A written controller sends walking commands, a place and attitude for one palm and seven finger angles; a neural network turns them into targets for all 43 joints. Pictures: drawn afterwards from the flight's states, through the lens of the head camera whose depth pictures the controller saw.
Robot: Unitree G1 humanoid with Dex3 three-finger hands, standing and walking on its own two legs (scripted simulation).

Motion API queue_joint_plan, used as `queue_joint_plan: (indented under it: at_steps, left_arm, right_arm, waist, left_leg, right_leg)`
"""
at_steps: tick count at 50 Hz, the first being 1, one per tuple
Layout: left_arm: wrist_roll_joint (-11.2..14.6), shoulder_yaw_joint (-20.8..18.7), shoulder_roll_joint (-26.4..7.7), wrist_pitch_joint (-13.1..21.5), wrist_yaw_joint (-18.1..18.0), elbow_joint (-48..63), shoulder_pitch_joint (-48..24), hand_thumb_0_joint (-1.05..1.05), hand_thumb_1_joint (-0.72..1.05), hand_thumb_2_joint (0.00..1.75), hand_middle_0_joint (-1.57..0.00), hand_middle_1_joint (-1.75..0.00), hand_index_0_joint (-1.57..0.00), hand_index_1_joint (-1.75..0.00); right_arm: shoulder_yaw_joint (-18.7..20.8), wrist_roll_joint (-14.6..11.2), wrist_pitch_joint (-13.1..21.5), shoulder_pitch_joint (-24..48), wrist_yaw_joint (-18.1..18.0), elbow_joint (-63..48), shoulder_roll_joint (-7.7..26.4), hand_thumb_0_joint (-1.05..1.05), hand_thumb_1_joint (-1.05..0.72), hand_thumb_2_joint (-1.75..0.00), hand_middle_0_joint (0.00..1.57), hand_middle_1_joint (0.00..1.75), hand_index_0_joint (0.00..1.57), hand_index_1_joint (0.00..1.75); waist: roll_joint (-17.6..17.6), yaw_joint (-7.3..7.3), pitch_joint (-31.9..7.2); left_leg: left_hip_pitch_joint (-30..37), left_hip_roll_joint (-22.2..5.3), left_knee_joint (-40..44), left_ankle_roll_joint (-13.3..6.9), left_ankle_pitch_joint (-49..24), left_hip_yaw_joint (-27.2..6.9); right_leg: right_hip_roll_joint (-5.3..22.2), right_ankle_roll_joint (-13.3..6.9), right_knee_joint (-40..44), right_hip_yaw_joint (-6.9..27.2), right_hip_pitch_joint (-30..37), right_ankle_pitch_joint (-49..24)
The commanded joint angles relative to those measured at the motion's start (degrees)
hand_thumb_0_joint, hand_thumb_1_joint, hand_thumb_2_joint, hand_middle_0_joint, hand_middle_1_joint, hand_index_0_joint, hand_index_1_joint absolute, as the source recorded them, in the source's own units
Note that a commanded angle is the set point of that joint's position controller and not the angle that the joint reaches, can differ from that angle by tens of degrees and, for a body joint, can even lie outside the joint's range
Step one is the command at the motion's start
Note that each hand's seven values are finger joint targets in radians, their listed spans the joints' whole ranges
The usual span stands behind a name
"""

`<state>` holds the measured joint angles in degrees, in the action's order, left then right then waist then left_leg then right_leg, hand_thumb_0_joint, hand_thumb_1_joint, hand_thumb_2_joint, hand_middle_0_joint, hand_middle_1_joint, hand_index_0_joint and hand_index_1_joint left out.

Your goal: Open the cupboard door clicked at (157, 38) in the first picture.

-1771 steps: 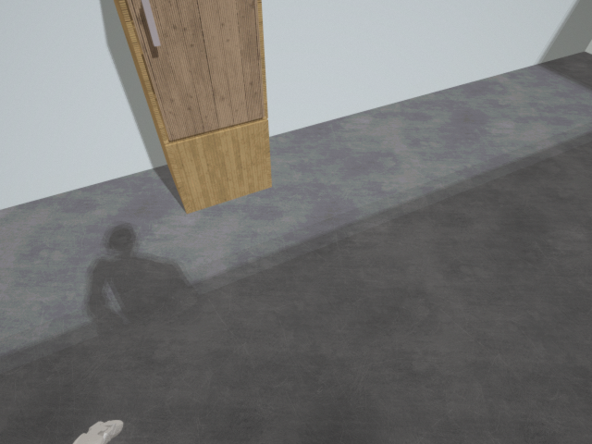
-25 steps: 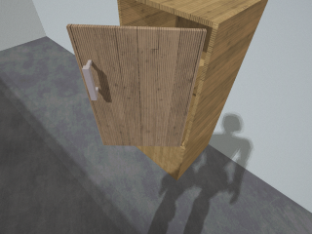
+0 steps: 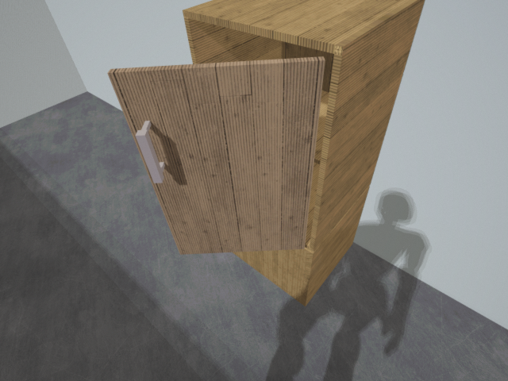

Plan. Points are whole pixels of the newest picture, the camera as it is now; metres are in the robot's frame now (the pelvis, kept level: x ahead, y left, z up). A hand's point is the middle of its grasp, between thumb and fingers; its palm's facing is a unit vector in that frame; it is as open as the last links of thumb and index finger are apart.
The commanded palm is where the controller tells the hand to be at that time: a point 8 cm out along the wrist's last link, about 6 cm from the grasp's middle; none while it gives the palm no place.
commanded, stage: look again from close up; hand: left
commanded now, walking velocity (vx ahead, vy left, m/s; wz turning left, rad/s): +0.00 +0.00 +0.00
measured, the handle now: (152, 152) +0.54 +0.24 +0.08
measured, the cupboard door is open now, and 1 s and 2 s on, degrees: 42 42 42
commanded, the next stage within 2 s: raise the hand with hooked fingers in 0.32 s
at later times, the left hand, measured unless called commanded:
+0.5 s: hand out of the picture +0.10 +0.17 -0.13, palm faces +0.18 -0.96 -0.23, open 7.3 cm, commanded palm +0.13 +0.22 -0.06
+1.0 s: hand (126, 350) +0.18 +0.21 -0.01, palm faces +0.21 -0.98 -0.07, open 9.5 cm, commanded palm +0.16 +0.26 +0.00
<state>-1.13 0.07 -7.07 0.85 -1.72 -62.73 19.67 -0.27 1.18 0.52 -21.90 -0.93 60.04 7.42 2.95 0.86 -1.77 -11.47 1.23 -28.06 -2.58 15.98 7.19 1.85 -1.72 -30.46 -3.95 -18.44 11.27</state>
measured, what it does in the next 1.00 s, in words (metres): lowers itself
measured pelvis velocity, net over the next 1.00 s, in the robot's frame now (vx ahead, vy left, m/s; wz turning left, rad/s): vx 0.02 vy -0.02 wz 0.08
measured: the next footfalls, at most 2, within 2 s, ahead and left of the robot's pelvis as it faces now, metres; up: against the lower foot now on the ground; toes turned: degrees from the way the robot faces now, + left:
none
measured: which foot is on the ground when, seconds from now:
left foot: down 0.00-1.00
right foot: down 0.00-1.00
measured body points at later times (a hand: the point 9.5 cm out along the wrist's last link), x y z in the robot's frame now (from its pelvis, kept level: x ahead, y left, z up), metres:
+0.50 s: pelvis +0.03 -0.02 +0.00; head +0.04 -0.03 +0.45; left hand +0.09 +0.22 -0.11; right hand +0.05 -0.25 -0.15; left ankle -0.01 +0.09 -0.73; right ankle +0.06 -0.10 -0.73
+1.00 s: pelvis +0.02 -0.02 -0.06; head +0.07 +0.00 +0.39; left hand +0.16 +0.26 +0.00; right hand +0.27 -0.23 -0.11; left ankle -0.01 +0.09 -0.73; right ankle +0.06 -0.10 -0.73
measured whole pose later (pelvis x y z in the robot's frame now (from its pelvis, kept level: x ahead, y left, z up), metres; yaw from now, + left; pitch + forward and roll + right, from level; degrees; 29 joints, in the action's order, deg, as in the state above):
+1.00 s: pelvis +0.02 -0.02 -0.06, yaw +4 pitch +11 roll -2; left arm 16.2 -12.8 -11.7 32.4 16.4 -0.5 27.6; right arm 1.3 -0.8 14.7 -7.7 -2.1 31.2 14.4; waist -1.1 -3.6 -4.7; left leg -39.3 -1.1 -59.3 -0.3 31.0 -0.9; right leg 1.5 -3.9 -55.7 -10.4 -41.8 25.0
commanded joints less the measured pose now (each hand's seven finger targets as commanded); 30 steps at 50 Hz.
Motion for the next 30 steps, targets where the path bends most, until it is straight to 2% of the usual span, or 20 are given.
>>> queue_joint_plan:
  at_steps: [1, 3, 9, 14, 18, 20, 21, 22, 23, 24, 25, 26, 27, 28, 29, 30]
  left_arm:
    - [0.4, -0.7, -4.9, 1.3, -0.3, 2.3, 2.0, 0.00, 0.90, 0.90, -0.20, -0.30, -0.20, -0.30]
    - [0.5, -0.6, -5.0, 1.4, -0.3, 2.2, 1.3, 0.00, 0.90, 0.90, -0.20, -0.30, -0.20, -0.30]
    - [0.6, -0.7, -6.1, 1.6, -0.4, 2.1, -0.4, 0.00, 0.90, 0.90, -0.20, -0.30, -0.20, -0.30]
    - [0.7, -0.8, -7.0, 1.8, -0.4, 1.7, -1.3, 0.00, 0.90, 0.90, -0.20, -0.30, -0.20, -0.30]
    - [0.8, -0.8, -7.3, 1.7, -0.4, 0.9, -1.6, 0.00, 0.90, 0.90, -0.20, -0.30, -0.20, -0.30]
    - [0.7, -0.8, -7.4, 1.7, -0.4, 0.8, -1.7, 0.00, 0.90, 0.90, -0.20, -0.30, -0.20, -0.30]
    - [0.3, -0.7, -8.2, 1.5, -2.6, -1.8, 4.1, 0.00, 0.90, 0.90, -0.20, -0.30, -0.20, -0.30]
    - [12.0, -7.9, -21.2, 14.7, -1.4, 84.6, -42.5, 0.00, 0.88, 0.89, -0.20, -0.32, -0.20, -0.32]
    - [7.8, -6.5, -17.1, 11.6, -3.4, 71.4, -16.9, 0.00, 0.85, 0.88, -0.20, -0.33, -0.20, -0.33]
    - [9.1, -5.4, -14.2, 8.7, -6.0, 65.6, -13.2, 0.00, 0.83, 0.87, -0.21, -0.34, -0.21, -0.34]
    - [9.6, 1.1, -1.6, 3.9, -5.7, 53.6, 2.6, 0.00, 0.81, 0.86, -0.21, -0.36, -0.21, -0.36]
    - [12.6, -0.8, -4.5, 6.2, -4.5, 63.1, -6.3, 0.00, 0.78, 0.85, -0.21, -0.37, -0.21, -0.37]
    - [12.2, -5.2, -8.7, 9.3, -3.5, 63.8, -6.9, 0.00, 0.76, 0.84, -0.21, -0.39, -0.21, -0.39]
    - [11.8, -7.5, -9.3, 12.4, -2.3, 59.8, -4.4, 0.00, 0.74, 0.83, -0.21, -0.40, -0.21, -0.40]
    - [12.3, -11.0, -9.4, 15.1, -0.4, 53.7, 3.6, 0.00, 0.71, 0.82, -0.21, -0.42, -0.21, -0.42]
    - [13.3, -10.4, -6.6, 18.3, 2.2, 50.3, 9.2, 0.00, 0.69, 0.81, -0.22, -0.43, -0.22, -0.43]
  right_arm:
    - [0.6, 0.0, 1.9, -2.1, -0.3, -1.8, 5.8, 0.00, -0.90, -0.90, 0.20, 0.30, 0.20, 0.30]
    - [0.4, 0.0, 1.9, -2.5, -0.4, -1.1, 5.8, 0.00, -0.90, -0.90, 0.20, 0.30, 0.20, 0.30]
    - [0.1, -0.1, 2.1, -2.2, -0.4, 0.8, 5.3, 0.00, -0.90, -0.90, 0.20, 0.30, 0.20, 0.30]
    - [0.1, -0.1, 2.2, -1.1, -0.6, 1.8, 5.8, 0.00, -0.90, -0.90, 0.20, 0.30, 0.20, 0.30]
    - [0.0, -0.2, 2.1, 0.0, -0.7, 2.5, 6.4, 0.00, -0.90, -0.90, 0.20, 0.30, 0.20, 0.30]
    - [0.1, -0.2, 1.9, 0.5, -0.8, 2.8, 6.5, 0.00, -0.90, -0.90, 0.20, 0.30, 0.20, 0.30]
    - [0.9, -1.0, 1.7, 6.3, -0.2, -0.5, 8.5, 0.00, -0.90, -0.90, 0.20, 0.30, 0.20, 0.30]
    - [2.1, -4.2, 10.2, 8.7, -2.9, -22.6, 18.3, 0.00, -0.90, -0.90, 0.20, 0.30, 0.20, 0.30]
    - [0.4, -3.4, 15.2, 13.7, -4.8, -20.1, 13.7, 0.00, -0.90, -0.90, 0.20, 0.30, 0.20, 0.30]
    - [1.0, -3.7, 16.5, 12.9, -4.9, -17.1, 14.5, 0.00, -0.90, -0.90, 0.20, 0.30, 0.20, 0.30]
    - [0.9, -4.3, 16.5, 10.8, -4.3, -16.0, 10.8, 0.00, -0.90, -0.90, 0.20, 0.30, 0.20, 0.30]
    - [0.9, -4.9, 17.4, 12.5, -4.0, -20.4, 13.6, 0.00, -0.90, -0.90, 0.20, 0.30, 0.20, 0.30]
    - [2.3, -4.0, 18.3, 11.8, -4.0, -21.7, 14.8, 0.00, -0.90, -0.90, 0.20, 0.30, 0.20, 0.30]
    - [3.0, -3.1, 18.8, 11.6, -3.9, -22.8, 14.7, 0.00, -0.90, -0.90, 0.20, 0.30, 0.20, 0.30]
    - [3.8, -3.0, 18.8, 12.0, -3.4, -24.0, 14.3, 0.00, -0.90, -0.90, 0.20, 0.30, 0.20, 0.30]
    - [3.8, -2.6, 18.8, 12.4, -2.6, -25.6, 13.7, 0.00, -0.90, -0.90, 0.20, 0.30, 0.20, 0.30]
  waist:
    - [-3.3, -1.18, 8.9]
    - [-5.3, -0.87, 8.4]
    - [-4.8, -0.60, 6.3]
    - [-3.1, -0.56, 4.1]
    - [-2.6, -0.66, 4.2]
    - [-3.4, -0.64, 5.1]
    - [-11.4, -3.36, 5.4]
    - [1.8, 3.63, -21.8]
    - [9.5, -1.86, -18.8]
    - [12.6, -1.14, -13.0]
    - [3.7, -0.14, -3.6]
    - [-0.8, 0.86, 3.7]
    - [-6.0, 1.52, 2.8]
    - [-11.9, 1.20, 4.7]
    - [-14.3, -1.10, 4.4]
    - [-19.3, -2.25, 4.3]
  left_leg:
    - [-10.1, -7.5, 13.7, -0.7, 7.5, -11.1]
    - [-7.9, -7.2, 12.8, -0.5, 4.7, -10.0]
    - [-3.6, -7.0, 11.7, -0.1, -1.5, -8.3]
    - [-0.9, -7.4, 11.2, 0.2, -6.0, -7.8]
    - [0.1, -7.6, 11.1, 0.5, -6.4, -7.3]
    - [0.0, -7.5, 10.8, 0.6, -6.5, -7.0]
    - [-3.5, -10.0, 1.1, 1.9, -5.5, -4.4]
    - [6.9, -1.1, 6.4, 1.0, -9.4, -7.6]
    - [6.9, -1.2, 7.4, 0.8, -12.7, -5.4]
    - [3.4, -1.6, 6.4, 2.2, -8.0, -5.4]
    - [-0.9, -2.3, 7.4, 2.0, -4.1, -6.6]
    - [-4.0, -2.2, 6.6, 1.3, -0.9, -8.5]
    - [-5.3, -1.9, 3.9, 1.0, 0.7, -8.0]
    - [-9.0, -1.3, 1.0, 0.7, 1.3, -7.6]
    - [-12.2, -1.0, -1.6, 1.1, 1.3, -7.1]
    - [-16.4, -0.6, -4.5, 1.5, 1.3, -6.9]
  right_leg:
    - [3.3, -1.5, 6.2, 7.1, 4.3, 3.9]
    - [3.9, -1.5, 7.3, 7.5, 4.1, 3.3]
    - [4.8, -1.7, 8.1, 7.7, 6.0, -0.8]
    - [5.1, -1.9, 7.8, 7.5, 8.3, -6.2]
    - [5.3, -1.8, 8.1, 7.6, 8.7, -7.6]
    - [5.5, -1.8, 8.6, 7.7, 8.8, -8.5]
    - [7.6, 0.2, 6.4, 7.8, 8.6, -23.0]
    - [2.0, -0.1, 4.5, 7.9, 13.3, -12.3]
    - [-0.3, -2.1, 3.6, 6.7, 14.0, -4.9]
    - [0.4, -1.7, 4.0, 5.5, 10.6, -0.6]
    - [-0.1, -0.6, 5.3, 3.5, 5.9, 1.5]
    - [0.4, 0.3, 6.4, 3.3, 2.6, 4.3]
    - [0.5, 0.7, 6.9, 2.8, -0.1, 8.7]
    - [0.3, 1.0, 6.4, 2.4, -3.3, 11.9]
    - [0.7, 1.0, 5.1, 3.0, -4.2, 14.3]
    - [0.5, 1.2, 2.4, 3.2, -5.5, 14.7]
